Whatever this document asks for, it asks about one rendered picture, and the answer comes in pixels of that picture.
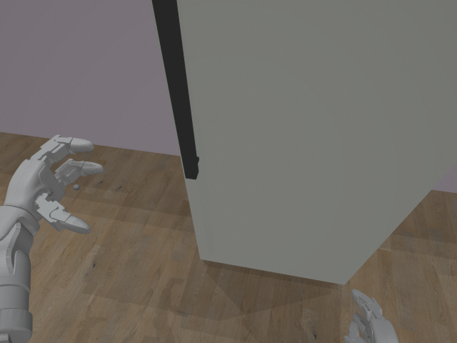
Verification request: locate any robot left forearm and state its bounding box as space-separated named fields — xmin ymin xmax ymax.
xmin=0 ymin=206 xmax=40 ymax=343

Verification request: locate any handle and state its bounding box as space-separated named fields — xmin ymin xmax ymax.
xmin=152 ymin=0 xmax=199 ymax=180

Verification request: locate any fridge door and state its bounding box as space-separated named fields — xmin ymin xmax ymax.
xmin=150 ymin=0 xmax=457 ymax=285

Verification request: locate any robot right hand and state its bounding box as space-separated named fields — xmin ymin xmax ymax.
xmin=344 ymin=289 xmax=399 ymax=343

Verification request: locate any robot left hand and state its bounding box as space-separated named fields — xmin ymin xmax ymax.
xmin=4 ymin=135 xmax=104 ymax=234

